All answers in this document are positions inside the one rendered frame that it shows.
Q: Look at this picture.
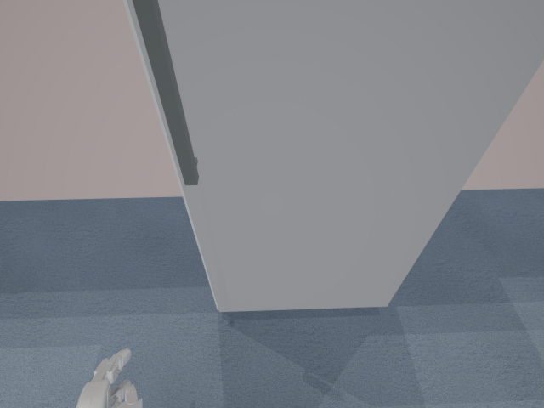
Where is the handle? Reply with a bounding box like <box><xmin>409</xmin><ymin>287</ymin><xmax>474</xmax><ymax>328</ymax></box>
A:
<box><xmin>133</xmin><ymin>0</ymin><xmax>199</xmax><ymax>185</ymax></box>

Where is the fridge door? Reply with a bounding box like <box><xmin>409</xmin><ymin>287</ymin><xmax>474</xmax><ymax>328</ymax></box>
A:
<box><xmin>127</xmin><ymin>0</ymin><xmax>544</xmax><ymax>312</ymax></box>

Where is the left robot hand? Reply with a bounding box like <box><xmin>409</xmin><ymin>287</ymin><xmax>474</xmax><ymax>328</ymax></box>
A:
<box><xmin>76</xmin><ymin>348</ymin><xmax>143</xmax><ymax>408</ymax></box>

